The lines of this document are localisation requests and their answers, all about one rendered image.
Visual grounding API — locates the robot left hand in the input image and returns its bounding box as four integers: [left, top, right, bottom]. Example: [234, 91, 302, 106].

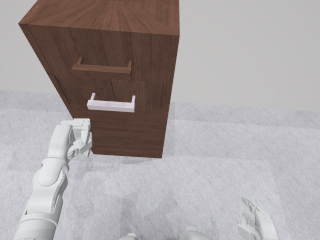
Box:
[47, 118, 93, 163]

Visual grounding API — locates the robot left forearm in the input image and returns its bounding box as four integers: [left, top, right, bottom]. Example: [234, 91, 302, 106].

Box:
[13, 157, 70, 240]

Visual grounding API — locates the robot right hand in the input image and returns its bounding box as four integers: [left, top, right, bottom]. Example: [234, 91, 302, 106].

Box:
[238, 194, 280, 240]

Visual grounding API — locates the drawer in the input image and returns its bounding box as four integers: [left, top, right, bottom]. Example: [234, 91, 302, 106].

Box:
[55, 75, 166, 111]

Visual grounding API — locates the handle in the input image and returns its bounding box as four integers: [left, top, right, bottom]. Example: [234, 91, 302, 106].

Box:
[71, 64, 132, 80]
[87, 93, 136, 113]

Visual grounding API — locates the right robot thigh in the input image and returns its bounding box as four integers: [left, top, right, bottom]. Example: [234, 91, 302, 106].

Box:
[179, 230, 209, 240]

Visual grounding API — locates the cabinet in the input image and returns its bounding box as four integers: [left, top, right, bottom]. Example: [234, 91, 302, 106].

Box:
[18, 0, 180, 159]

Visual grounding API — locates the right robot shin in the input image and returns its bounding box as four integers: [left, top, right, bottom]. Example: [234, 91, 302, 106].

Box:
[185, 226, 196, 231]

